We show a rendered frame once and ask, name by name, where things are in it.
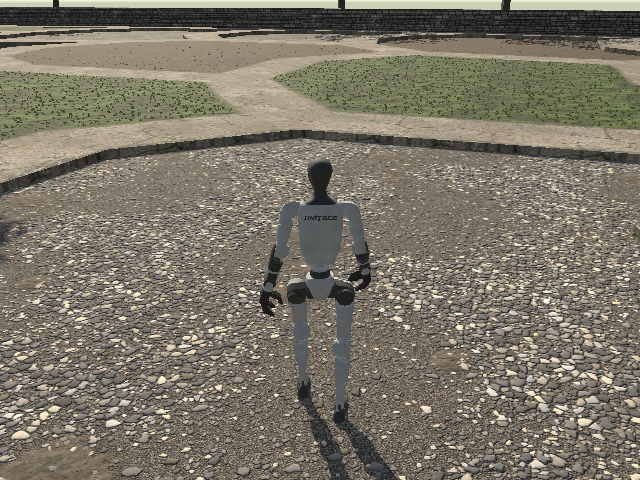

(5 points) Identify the right robot hand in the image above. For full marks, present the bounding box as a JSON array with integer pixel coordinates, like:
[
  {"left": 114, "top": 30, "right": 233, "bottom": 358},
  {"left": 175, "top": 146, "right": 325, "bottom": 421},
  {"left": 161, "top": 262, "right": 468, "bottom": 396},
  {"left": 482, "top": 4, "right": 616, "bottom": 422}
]
[{"left": 348, "top": 269, "right": 371, "bottom": 291}]

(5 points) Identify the left robot hand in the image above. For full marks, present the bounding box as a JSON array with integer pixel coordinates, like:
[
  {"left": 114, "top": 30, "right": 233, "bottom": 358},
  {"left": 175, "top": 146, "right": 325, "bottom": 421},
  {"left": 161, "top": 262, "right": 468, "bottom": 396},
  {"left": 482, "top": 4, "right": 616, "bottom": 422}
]
[{"left": 259, "top": 289, "right": 283, "bottom": 317}]

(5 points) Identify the robot left upper arm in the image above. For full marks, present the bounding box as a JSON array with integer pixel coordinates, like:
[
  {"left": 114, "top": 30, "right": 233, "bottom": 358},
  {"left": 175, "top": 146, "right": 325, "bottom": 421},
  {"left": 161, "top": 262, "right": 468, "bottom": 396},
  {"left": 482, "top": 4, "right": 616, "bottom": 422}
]
[{"left": 274, "top": 201, "right": 300, "bottom": 259}]

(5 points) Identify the robot left thigh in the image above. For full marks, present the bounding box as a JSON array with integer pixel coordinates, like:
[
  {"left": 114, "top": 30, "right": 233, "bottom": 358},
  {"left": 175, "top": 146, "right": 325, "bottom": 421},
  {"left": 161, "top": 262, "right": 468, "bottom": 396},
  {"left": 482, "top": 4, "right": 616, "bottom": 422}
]
[{"left": 287, "top": 278, "right": 310, "bottom": 340}]

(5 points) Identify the robot right upper arm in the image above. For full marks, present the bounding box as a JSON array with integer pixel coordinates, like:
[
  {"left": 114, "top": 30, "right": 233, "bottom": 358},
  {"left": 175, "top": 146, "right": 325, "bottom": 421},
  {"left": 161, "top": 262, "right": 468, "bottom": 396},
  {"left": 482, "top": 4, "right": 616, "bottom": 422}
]
[{"left": 340, "top": 201, "right": 367, "bottom": 255}]

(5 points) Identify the robot head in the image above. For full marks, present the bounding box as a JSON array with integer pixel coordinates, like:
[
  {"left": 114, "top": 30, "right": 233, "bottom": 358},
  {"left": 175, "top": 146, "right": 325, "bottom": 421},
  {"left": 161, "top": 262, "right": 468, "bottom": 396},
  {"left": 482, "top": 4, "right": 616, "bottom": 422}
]
[{"left": 303, "top": 158, "right": 337, "bottom": 205}]

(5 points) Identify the left robot forearm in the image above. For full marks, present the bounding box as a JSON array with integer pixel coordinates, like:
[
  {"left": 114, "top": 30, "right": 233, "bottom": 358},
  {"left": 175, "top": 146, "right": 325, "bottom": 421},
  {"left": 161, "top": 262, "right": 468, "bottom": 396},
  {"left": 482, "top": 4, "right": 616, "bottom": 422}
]
[{"left": 262, "top": 243, "right": 283, "bottom": 292}]

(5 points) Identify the right robot forearm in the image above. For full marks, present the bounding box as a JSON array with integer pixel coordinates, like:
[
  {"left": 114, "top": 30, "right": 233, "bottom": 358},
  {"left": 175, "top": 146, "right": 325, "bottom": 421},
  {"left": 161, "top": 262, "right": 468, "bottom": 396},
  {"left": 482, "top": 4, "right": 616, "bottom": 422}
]
[{"left": 355, "top": 240, "right": 371, "bottom": 275}]

